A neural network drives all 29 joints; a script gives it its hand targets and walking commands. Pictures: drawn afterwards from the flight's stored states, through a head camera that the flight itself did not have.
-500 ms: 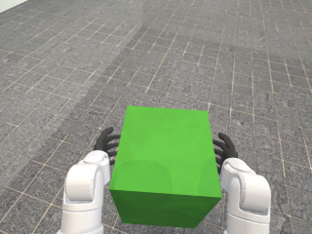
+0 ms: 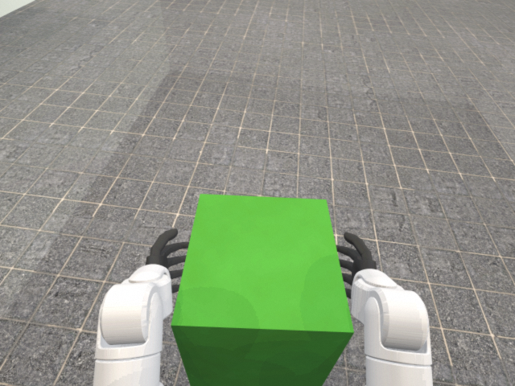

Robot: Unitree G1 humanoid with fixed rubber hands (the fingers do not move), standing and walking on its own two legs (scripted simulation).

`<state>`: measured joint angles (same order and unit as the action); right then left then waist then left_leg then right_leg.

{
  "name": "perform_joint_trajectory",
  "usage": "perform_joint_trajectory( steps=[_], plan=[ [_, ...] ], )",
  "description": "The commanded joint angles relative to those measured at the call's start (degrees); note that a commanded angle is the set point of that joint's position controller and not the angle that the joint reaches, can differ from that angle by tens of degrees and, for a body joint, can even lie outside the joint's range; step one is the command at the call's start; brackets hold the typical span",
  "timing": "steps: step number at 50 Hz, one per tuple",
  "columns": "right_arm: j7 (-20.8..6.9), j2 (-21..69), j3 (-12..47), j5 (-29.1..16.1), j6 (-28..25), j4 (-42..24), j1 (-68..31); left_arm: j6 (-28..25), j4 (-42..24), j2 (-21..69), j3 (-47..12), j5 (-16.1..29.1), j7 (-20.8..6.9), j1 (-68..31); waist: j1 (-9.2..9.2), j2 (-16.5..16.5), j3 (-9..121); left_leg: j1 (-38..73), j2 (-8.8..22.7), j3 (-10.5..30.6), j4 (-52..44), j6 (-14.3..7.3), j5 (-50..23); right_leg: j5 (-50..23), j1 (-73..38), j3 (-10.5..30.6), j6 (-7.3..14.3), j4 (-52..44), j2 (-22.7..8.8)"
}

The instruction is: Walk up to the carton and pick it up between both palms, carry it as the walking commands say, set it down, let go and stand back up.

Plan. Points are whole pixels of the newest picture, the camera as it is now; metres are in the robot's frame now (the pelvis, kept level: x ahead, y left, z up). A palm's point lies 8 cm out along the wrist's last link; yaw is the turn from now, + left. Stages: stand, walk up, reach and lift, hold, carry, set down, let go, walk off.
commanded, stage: carry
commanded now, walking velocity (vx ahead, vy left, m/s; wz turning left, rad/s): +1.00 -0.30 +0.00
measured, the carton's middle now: (258, 297) +0.27 +0.00 -0.01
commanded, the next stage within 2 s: none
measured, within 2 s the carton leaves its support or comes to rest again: neither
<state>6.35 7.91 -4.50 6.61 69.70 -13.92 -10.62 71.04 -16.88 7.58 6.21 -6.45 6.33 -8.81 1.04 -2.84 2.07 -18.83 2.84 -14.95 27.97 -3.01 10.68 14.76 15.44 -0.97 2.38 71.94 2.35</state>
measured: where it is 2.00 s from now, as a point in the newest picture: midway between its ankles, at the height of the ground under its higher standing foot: (318, 125)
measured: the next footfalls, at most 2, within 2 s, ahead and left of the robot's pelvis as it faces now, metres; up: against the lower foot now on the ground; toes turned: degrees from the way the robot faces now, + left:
right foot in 0.32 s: +0.50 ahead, -0.23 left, +0.00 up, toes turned -4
left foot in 0.74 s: +0.88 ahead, -0.10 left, +0.00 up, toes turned +15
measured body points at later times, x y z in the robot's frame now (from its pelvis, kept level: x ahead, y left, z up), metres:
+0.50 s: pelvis +0.45 -0.15 +0.01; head +0.49 -0.16 +0.46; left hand +0.71 +0.04 +0.07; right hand +0.76 -0.25 +0.07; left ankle +0.35 -0.01 -0.64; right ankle +0.46 -0.22 -0.73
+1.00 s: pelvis +0.94 -0.21 +0.02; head +0.94 -0.18 +0.46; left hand +1.22 -0.07 +0.08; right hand +1.21 -0.37 +0.10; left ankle +0.84 -0.11 -0.73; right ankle +0.97 -0.40 -0.65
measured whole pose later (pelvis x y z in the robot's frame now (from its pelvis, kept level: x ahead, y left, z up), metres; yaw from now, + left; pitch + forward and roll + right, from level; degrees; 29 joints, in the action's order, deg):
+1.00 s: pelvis +0.94 -0.21 +0.02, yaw +0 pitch +3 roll -2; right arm 6.4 7.7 -6.2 5.5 69.4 -19.2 -8.8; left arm 70.9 -18.7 7.8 3.8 -7.0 6.5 -10.6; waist 2.7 -1.3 4.0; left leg -2.4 5.3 -13.8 16.0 0.6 16.6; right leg 5.2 35.7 0.7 1.0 57.9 -5.8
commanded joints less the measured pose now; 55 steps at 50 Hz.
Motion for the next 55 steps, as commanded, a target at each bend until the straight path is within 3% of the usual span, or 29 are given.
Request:
perform_joint_trajectory(
  steps=[1, 4, 6, 7, 11, 14, 15, 16, 17, 18, 19, 21, 23, 24, 28, 31, 35, 36, 37, 38, 39, 40, 41, 42, 43, 45, 47, 52, 55],
  plan=[
    [-15.2, 58.5, 39.0, -24.9, -1.3, -8.0, -26.9, -1.8, -8.8, 53.6, -42.1, 25.1, -15.1, -31.1, -0.57, 3.9, 17.4, 26.0, 19.1, 26.7, -14.2, -4.0, -7.4, -5.1, 20.5, 10.5, 0.4, 5.0, -7.7],
    [-16.0, 57.3, 39.4, -26.3, 0.1, -9.5, -25.6, -1.9, -7.1, 53.8, -40.5, 22.8, -13.8, -27.1, -0.85, 8.2, 14.6, 22.5, 16.4, 18.0, -17.4, -1.6, -2.1, -8.7, 22.8, 4.8, -1.3, -7.4, -8.4],
    [-16.6, 54.4, 38.8, -25.9, 0.8, -8.0, -22.8, -1.7, -4.8, 53.7, -39.7, 21.4, -13.5, -24.8, -0.4, 11.0, 10.0, 21.6, 15.7, 13.9, -20.6, -1.1, -8.6, -9.0, 24.4, -0.4, -2.8, -21.2, -9.5],
    [-17.0, 53.2, 38.6, -25.5, 1.0, -6.9, -21.6, -1.7, -2.7, 53.7, -39.2, 20.8, -13.5, -22.6, -0.18, 10.3, 8.7, 21.7, 13.8, 10.8, -21.3, -0.5, -13.4, -10.3, 23.1, -3.9, -3.3, -26.6, -8.5],
    [-17.4, 50.7, 36.4, -24.5, 0.3, -6.6, -20.7, -1.7, -2.8, 53.4, -40.3, 22.0, -13.6, -24.5, -0.34, 16.0, 5.5, 22.8, 12.1, 2.7, -22.6, 2.2, -29.4, -15.8, 11.7, -11.2, -2.5, -44.1, -5.7],
    [-17.1, 50.0, 35.3, -23.9, 0.3, -9.2, -23.4, -1.8, -2.9, 54.3, -41.2, 22.7, -13.7, -26.7, -2.65, 23.0, 12.8, 26.4, 12.9, 0.7, -10.6, 4.1, -56.6, -13.7, -2.9, -13.5, -0.1, -41.4, -2.3],
    [-17.0, 49.9, 35.2, -23.5, 0.5, -10.0, -24.9, -2.0, -2.7, 54.5, -41.0, 22.8, -14.0, -26.1, -5.14, 21.1, 16.9, 24.2, 11.1, -1.4, 2.6, 3.9, -56.6, -9.5, -13.0, -15.0, 0.4, -44.2, -0.7],
    [-16.9, 49.3, 34.9, -22.9, 0.3, -10.1, -25.4, -2.0, -4.0, 54.2, -40.5, 22.5, -14.5, -27.3, -6.76, 13.0, 19.0, 17.3, 9.3, -0.7, 19.4, 3.6, -47.8, 0.2, -22.6, -15.8, -1.2, -45.3, 0.7],
    [-16.9, 49.4, 35.2, -22.3, 0.1, -9.6, -26.6, -1.8, -4.1, 54.6, -40.7, 22.7, -14.9, -26.9, -6.41, 0.1, 16.2, 7.8, 5.6, 1.5, 33.1, 4.1, -27.1, 10.5, -22.2, -6.7, -3.1, -49.4, -5.3],
    [-16.7, 50.5, 37.4, -23.8, 0.3, -12.7, -28.4, -2.1, -2.8, 52.9, -41.2, 24.7, -15.4, -29.5, -3.58, -26.3, 19.6, -13.2, -4.5, 9.5, 45.3, 4.5, 16.7, 11.7, -29.9, 25.4, 6.8, -60.6, -19.1],
    [-16.1, 51.3, 35.7, -22.7, 0.1, -8.7, -28.5, -1.7, -5.4, 53.8, -42.1, 26.7, -16.2, -32.0, -4.19, -13.3, 16.8, -18.1, -2.1, 18.1, 53.3, 2.9, 21.3, -4.4, -30.0, 24.4, 9.0, -58.1, -21.9],
    [-15.1, 53.6, 36.3, -22.5, -0.8, -7.3, -26.7, -2.2, -6.9, 54.1, -43.0, 28.0, -16.3, -31.3, -3.02, 0.6, 20.3, -16.1, 3.5, 18.2, 47.1, 0.3, 15.2, -16.5, -26.3, 12.9, 6.2, -51.1, -19.1],
    [-14.4, 56.0, 37.6, -22.7, -0.9, -8.8, -27.2, -2.4, -8.9, 55.4, -43.2, 28.0, -16.3, -32.2, -2.47, -3.1, 20.4, -14.5, 5.7, 15.1, 38.3, 1.1, 8.9, -15.4, -23.1, 8.7, 4.6, -54.1, -17.9],
    [-14.2, 56.1, 37.8, -22.4, -0.9, -8.9, -25.7, -2.3, -8.6, 55.5, -42.8, 27.9, -16.5, -31.2, -2.4, -5.5, 20.3, -14.5, 5.5, 13.2, 35.7, 1.9, 7.3, -13.5, -22.6, 7.8, 5.5, -56.6, -17.7],
    [-13.2, 54.8, 39.4, -22.4, -0.9, -10.2, -22.6, -2.1, -8.0, 52.6, -41.5, 27.2, -17.0, -27.9, -2.7, -3.1, 14.4, -20.3, 4.9, 7.5, 18.8, 3.4, 3.6, -19.1, -25.5, 1.4, 8.4, -61.9, -14.9],
    [-12.8, 52.8, 39.2, -21.6, -0.3, -8.3, -19.8, -1.3, -6.9, 49.7, -40.5, 26.5, -16.9, -25.4, -2.95, -2.7, 9.4, -15.7, 0.0, 0.5, 5.1, 2.6, -2.7, -35.7, -23.6, -5.8, 5.9, -62.6, -10.7],
    [-12.9, 52.3, 39.0, -21.8, -0.2, -5.5, -20.1, -0.6, -5.7, 48.0, -40.2, 25.2, -16.9, -24.6, -2.69, -8.5, 13.1, 0.6, -6.0, -4.9, 2.6, 0.7, -7.4, -74.1, -24.4, -10.0, 2.4, -52.9, -10.9],
    [-13.1, 52.5, 39.2, -22.2, -0.4, -5.9, -21.5, -0.5, -5.8, 47.8, -40.4, 24.9, -17.1, -25.6, -1.61, -9.3, 15.4, 7.6, -6.0, -5.5, 1.6, 0.9, -6.5, -76.2, -23.4, -11.2, 1.9, -45.9, -10.6],
    [-13.4, 52.8, 38.7, -22.3, -0.5, -6.0, -21.8, -0.5, -6.1, 47.4, -40.6, 24.7, -17.3, -27.2, 1.45, -6.0, 17.5, 19.9, -4.1, -5.0, -3.6, 1.5, -7.9, -70.5, -17.5, -13.7, 1.3, -32.9, -9.0],
    [-14.0, 53.4, 37.4, -21.9, -0.5, -4.8, -20.5, -0.7, -5.9, 46.2, -39.6, 24.1, -17.3, -29.1, 4.58, -2.1, 17.5, 33.5, 1.5, 3.6, -2.8, 1.5, 0.1, -60.0, -3.7, -12.0, 1.7, -18.1, -7.4],
    [-13.9, 52.6, 35.3, -20.9, -1.3, -3.5, -21.0, 0.1, -6.9, 47.4, -40.6, 25.6, -16.8, -30.8, 2.71, 18.3, 18.0, 39.4, 19.5, 42.6, -9.7, -10.2, 4.4, -18.0, 16.3, -5.3, -3.2, 6.3, 2.9],
    [-14.2, 54.2, 36.9, -22.4, -0.5, -4.3, -23.1, -0.4, -5.7, 48.4, -40.2, 25.0, -16.4, -29.5, 0.36, 12.2, 19.6, 37.6, 23.9, 48.9, -13.6, -12.8, -8.6, 1.7, 20.8, 8.0, -2.8, 18.6, 0.3],
    [-14.5, 55.6, 37.5, -22.7, -0.5, -4.5, -23.6, -0.6, -5.6, 50.3, -40.5, 24.7, -16.3, -28.4, 0.33, 8.0, 18.5, 34.6, 22.8, 42.4, -11.7, -12.2, -17.6, 1.1, 22.7, 11.0, -1.6, 21.0, -3.1],
    [-14.5, 56.5, 38.1, -23.6, -0.8, -5.6, -26.0, -0.9, -6.4, 51.9, -41.4, 24.7, -15.8, -29.2, 0.03, 2.0, 17.6, 31.7, 22.1, 35.4, -12.4, -9.9, -16.2, -2.0, 23.4, 9.9, -0.5, 17.4, -5.4],
    [-14.7, 57.4, 38.9, -25.2, -0.7, -7.5, -28.2, -1.3, -7.4, 52.5, -41.7, 24.6, -15.1, -30.1, -0.38, 0.7, 17.1, 29.6, 20.2, 29.3, -13.4, -6.9, -14.1, -3.6, 22.8, 10.9, 0.3, 11.9, -7.1],
    [-15.5, 58.4, 39.6, -27.0, 0.1, -9.6, -27.9, -1.7, -7.9, 53.9, -41.0, 23.2, -14.2, -28.9, -0.65, 5.0, 16.1, 25.7, 16.5, 20.0, -14.9, -3.3, -9.2, -7.2, 21.7, 7.3, -0.1, 4.2, -6.9],
    [-16.1, 56.9, 39.3, -26.7, 0.9, -8.7, -25.7, -1.8, -5.5, 54.1, -39.9, 21.5, -13.6, -25.6, -0.83, 7.9, 14.0, 24.9, 15.1, 15.0, -16.5, -1.1, -10.8, -9.5, 24.8, 2.6, -0.9, -6.1, -7.8],
    [-17.4, 51.7, 36.9, -24.7, 0.8, -5.6, -20.5, -2.0, -2.0, 54.1, -40.3, 21.3, -13.3, -24.1, 0.06, 13.3, 5.1, 24.0, 10.4, 2.7, -22.2, 1.0, -30.4, -12.3, 18.6, -10.4, -2.2, -40.8, -5.8],
    [-17.3, 50.9, 35.7, -24.6, -0.1, -7.7, -21.3, -2.2, -3.2, 55.0, -41.9, 22.5, -13.3, -26.7, -1.01, 20.2, 9.2, 26.6, 11.9, 0.5, -19.4, 2.9, -55.8, -20.4, 5.6, -13.7, -0.2, -43.6, -2.1]
  ],
)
